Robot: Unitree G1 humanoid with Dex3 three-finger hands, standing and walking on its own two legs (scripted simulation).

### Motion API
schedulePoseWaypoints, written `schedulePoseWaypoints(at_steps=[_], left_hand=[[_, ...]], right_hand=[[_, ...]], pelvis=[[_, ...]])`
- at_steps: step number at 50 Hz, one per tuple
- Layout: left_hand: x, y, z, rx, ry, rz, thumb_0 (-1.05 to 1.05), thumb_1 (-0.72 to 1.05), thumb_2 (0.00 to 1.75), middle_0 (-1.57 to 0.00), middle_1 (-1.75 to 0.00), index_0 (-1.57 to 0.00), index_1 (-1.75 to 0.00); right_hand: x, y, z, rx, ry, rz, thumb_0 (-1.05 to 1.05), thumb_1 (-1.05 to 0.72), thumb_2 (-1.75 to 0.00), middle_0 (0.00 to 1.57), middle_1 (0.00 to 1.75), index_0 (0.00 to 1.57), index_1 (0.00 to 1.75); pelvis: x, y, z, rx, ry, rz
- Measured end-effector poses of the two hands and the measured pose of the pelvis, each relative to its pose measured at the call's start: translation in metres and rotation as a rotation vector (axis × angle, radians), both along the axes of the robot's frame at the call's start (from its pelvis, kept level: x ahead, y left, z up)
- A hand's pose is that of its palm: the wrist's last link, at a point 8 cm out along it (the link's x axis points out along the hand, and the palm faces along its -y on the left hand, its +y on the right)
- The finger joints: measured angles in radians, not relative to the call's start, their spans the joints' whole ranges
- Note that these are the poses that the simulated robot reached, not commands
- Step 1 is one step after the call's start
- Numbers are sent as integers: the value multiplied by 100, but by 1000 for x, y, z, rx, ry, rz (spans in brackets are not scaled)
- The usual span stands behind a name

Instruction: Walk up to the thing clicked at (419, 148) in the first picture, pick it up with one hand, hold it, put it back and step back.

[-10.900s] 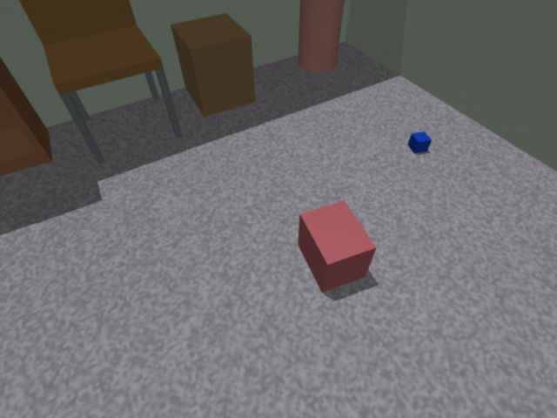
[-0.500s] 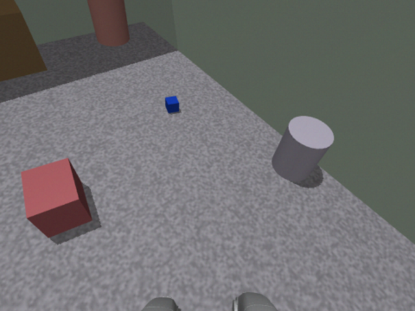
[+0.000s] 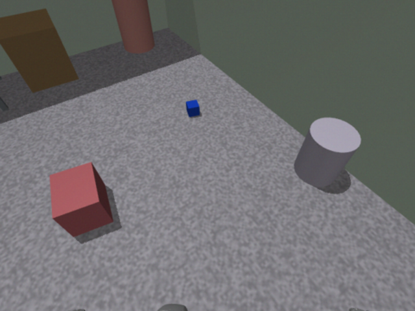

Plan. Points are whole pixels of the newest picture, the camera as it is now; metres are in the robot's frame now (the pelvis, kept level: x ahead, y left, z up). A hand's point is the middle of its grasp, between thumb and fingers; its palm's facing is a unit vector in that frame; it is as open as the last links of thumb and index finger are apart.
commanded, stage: walk up
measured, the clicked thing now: (192, 108) +1.47 +0.15 -0.72
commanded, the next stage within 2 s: stand in 0.36 s
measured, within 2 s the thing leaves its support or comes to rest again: neither
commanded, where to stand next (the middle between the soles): +0.09 -0.04 m, yaw -2 degrees
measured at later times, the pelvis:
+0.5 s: pelvis +0.00 -0.01 +0.02, yaw +0 degrees
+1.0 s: pelvis +0.00 +0.00 +0.02, yaw -1 degrees
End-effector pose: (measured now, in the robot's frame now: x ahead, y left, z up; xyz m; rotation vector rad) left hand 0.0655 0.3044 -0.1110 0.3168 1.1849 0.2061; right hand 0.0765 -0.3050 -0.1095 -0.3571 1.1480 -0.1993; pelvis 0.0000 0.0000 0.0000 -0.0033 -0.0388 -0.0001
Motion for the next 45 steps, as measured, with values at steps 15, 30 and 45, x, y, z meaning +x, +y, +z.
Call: schedulePoseWaypoints(at_steps=[15,30,45], left_hand=[[31,-11,5,-30,-58,6,0,90,89,-21,-30,-20,-30],[0,-10,8,-22,59,20,0,90,90,-20,-30,-20,-30],[6,-9,11,-20,45,3,0,90,90,-20,-30,-20,-30]], right_hand=[[20,-7,20,-25,-6,16,1,-90,-90,20,30,20,30],[14,2,19,24,42,-21,1,-90,-90,20,30,20,30],[-1,8,17,38,71,-52,1,-90,-90,20,30,20,30]], pelvis=[[2,-8,12,-9,-1,24],[-2,-7,22,-9,-3,-1],[-2,-3,24,-3,0,-9]])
